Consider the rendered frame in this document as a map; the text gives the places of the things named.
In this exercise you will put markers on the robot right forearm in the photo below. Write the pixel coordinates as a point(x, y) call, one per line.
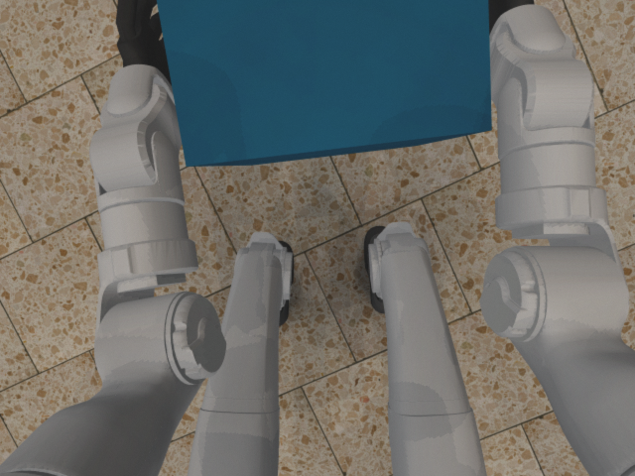
point(546, 135)

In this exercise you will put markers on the robot foot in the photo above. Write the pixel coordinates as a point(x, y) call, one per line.
point(372, 234)
point(285, 310)

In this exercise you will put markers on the robot right upper arm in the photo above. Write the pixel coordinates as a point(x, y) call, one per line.
point(563, 308)

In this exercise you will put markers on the left robot foot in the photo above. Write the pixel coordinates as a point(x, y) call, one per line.
point(285, 310)

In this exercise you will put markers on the carton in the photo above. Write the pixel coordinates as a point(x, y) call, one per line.
point(267, 81)

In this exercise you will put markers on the right robot foot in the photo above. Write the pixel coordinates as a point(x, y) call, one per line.
point(372, 234)

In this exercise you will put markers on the robot right hand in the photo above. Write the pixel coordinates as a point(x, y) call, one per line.
point(498, 7)

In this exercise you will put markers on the robot left upper arm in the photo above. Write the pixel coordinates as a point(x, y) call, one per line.
point(152, 355)

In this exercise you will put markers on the robot left forearm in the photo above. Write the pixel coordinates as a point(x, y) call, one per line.
point(139, 191)

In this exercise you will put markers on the robot left hand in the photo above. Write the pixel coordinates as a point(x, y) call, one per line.
point(139, 35)

